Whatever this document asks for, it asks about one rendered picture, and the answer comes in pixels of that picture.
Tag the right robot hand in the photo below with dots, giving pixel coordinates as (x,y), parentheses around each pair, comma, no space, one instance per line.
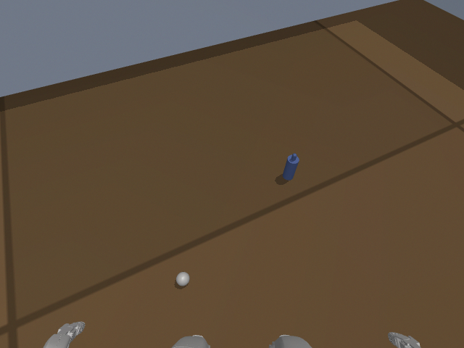
(402,341)

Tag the left robot hand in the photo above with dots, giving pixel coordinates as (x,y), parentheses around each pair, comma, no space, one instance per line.
(65,335)

